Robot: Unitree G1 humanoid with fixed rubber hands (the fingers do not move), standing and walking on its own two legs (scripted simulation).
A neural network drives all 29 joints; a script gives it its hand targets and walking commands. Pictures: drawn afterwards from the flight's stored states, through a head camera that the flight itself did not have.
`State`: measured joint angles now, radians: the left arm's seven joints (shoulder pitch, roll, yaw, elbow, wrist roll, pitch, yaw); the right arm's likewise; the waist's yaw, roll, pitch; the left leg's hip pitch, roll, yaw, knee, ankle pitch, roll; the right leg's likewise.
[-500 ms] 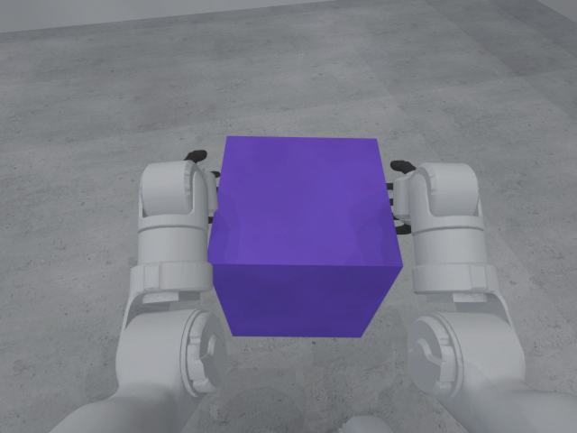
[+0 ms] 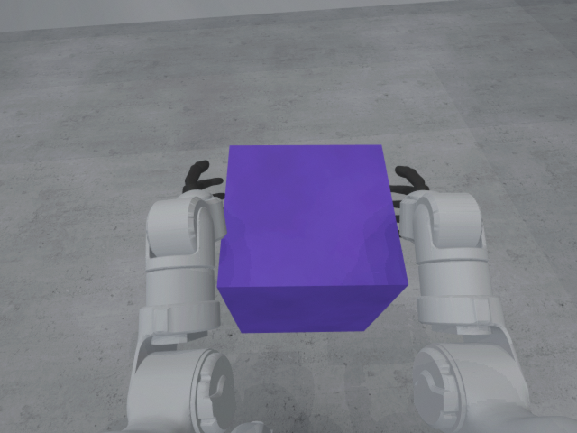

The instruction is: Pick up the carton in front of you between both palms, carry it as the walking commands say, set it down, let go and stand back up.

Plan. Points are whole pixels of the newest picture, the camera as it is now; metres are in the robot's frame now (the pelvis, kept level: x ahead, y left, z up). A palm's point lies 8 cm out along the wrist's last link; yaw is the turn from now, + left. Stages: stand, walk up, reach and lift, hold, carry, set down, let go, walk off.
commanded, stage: carry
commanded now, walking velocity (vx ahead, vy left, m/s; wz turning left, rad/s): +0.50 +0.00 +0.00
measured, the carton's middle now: (304, 248) +0.39 +0.02 +0.00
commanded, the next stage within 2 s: none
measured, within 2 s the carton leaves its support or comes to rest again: neither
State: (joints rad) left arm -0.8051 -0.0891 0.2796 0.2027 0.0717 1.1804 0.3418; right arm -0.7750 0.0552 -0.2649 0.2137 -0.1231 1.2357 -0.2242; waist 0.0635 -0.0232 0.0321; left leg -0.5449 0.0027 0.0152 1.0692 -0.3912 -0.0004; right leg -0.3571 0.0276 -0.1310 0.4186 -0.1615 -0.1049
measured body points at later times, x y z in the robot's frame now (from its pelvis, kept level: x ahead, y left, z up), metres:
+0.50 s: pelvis +0.26 +0.04 +0.00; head +0.29 +0.04 +0.45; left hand +0.61 +0.16 +0.08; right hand +0.57 -0.13 +0.08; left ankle +0.27 +0.13 -0.74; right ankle +0.31 -0.07 -0.74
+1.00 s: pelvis +0.35 +0.03 +0.00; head +0.31 +0.03 +0.44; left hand +0.66 +0.17 +0.09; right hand +0.64 -0.12 +0.08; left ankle +0.27 +0.13 -0.73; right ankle +0.31 -0.08 -0.74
